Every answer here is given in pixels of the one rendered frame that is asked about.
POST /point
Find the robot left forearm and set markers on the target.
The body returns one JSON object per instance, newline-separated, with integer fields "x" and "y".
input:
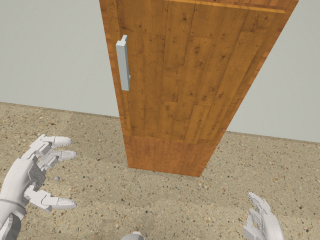
{"x": 11, "y": 215}

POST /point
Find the handle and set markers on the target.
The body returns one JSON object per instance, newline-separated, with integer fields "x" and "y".
{"x": 122, "y": 57}

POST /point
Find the robot left shin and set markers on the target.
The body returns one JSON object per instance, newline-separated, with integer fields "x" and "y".
{"x": 137, "y": 232}

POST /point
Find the cupboard door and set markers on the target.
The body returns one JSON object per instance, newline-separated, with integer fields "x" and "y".
{"x": 189, "y": 61}

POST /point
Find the robot right hand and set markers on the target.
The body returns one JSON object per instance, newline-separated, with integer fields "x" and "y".
{"x": 268, "y": 225}

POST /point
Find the robot left hand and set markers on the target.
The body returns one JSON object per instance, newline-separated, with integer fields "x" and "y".
{"x": 17, "y": 185}

